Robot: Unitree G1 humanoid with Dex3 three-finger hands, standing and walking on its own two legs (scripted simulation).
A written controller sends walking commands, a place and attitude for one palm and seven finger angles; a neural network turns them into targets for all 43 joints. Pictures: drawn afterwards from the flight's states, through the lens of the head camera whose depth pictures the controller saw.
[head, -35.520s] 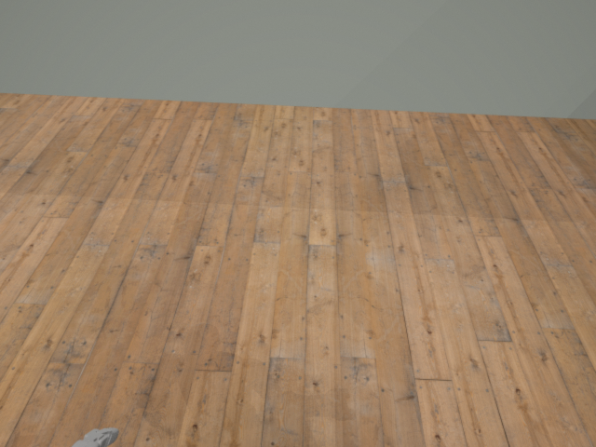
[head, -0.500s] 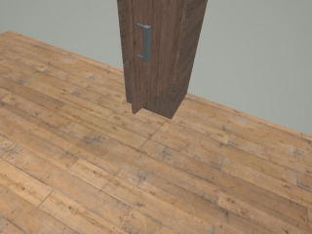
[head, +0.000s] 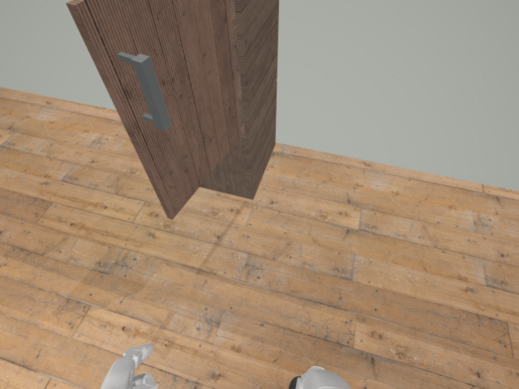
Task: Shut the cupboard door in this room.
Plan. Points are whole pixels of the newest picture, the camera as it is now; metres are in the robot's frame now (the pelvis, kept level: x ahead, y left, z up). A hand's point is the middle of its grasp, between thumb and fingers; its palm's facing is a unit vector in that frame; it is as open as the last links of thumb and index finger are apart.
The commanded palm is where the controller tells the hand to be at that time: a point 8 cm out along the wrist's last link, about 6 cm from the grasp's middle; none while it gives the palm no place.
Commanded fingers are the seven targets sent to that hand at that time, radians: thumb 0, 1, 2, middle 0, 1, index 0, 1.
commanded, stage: take the last steps up to it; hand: left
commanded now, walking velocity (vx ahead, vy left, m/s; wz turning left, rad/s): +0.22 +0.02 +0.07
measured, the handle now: (144, 92) +0.62 +0.23 +0.11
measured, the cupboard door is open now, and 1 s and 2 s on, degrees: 79 79 79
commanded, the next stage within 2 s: come to a stop and stand still in 0.22 s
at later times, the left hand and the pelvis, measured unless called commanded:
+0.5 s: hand out of the picture +0.08 +0.19 -0.17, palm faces +0.12 -0.98 -0.14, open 7.4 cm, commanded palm none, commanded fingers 0.00 0.90 0.90 -0.20 -0.30 -0.20 -0.30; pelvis +0.14 +0.03 +0.02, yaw +1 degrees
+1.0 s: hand (170, 385) +0.15 +0.16 -0.14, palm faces +0.02 -0.97 -0.24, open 7.4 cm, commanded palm none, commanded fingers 0.00 0.90 0.90 -0.20 -0.30 -0.20 -0.30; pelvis +0.11 -0.02 +0.02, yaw +1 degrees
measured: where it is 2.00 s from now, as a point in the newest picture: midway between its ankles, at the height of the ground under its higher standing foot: outside the picture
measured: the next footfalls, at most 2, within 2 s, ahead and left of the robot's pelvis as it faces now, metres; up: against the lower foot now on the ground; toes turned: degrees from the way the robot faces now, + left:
left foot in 0.42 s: +0.17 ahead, +0.12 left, +0.00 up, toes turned +3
right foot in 0.86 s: +0.15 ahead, -0.13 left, +0.00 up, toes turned -4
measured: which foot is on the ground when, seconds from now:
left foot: up 0.00-0.40, down 0.42-1.00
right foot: down 0.00-0.44, up 0.46-0.84, down 0.86-1.00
